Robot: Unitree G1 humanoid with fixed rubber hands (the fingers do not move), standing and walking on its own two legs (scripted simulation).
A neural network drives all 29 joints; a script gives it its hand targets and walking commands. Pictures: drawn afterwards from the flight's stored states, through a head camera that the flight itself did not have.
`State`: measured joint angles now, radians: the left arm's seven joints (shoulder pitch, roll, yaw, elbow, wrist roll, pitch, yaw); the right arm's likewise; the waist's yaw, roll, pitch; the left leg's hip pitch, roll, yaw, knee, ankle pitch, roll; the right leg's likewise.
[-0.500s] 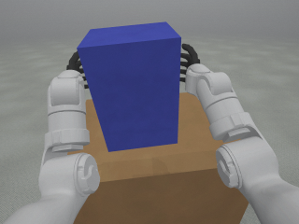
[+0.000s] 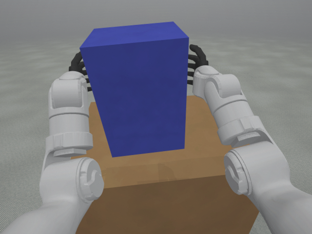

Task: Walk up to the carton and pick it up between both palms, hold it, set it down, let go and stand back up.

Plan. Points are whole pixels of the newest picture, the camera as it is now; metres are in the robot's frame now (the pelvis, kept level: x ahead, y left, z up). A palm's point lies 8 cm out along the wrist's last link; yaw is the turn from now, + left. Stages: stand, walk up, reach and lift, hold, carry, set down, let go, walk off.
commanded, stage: hold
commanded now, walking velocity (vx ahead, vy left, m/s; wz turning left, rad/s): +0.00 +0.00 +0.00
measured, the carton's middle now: (141, 91) +0.39 +0.01 +0.28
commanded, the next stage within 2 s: none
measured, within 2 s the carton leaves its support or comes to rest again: neither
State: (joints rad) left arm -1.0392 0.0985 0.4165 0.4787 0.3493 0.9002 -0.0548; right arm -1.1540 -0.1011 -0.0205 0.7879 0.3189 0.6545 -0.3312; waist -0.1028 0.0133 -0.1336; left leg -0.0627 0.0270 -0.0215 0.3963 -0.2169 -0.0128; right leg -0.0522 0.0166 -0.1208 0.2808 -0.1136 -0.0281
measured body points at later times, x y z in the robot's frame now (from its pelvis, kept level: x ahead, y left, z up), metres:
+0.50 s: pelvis +0.00 +0.00 +0.00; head -0.10 +0.01 +0.44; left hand +0.38 +0.15 +0.33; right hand +0.37 -0.14 +0.33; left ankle +0.01 +0.12 -0.75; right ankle +0.04 -0.10 -0.75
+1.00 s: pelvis +0.00 +0.00 +0.00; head -0.10 +0.01 +0.44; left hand +0.38 +0.16 +0.33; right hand +0.37 -0.13 +0.33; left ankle +0.01 +0.12 -0.75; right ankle +0.04 -0.10 -0.75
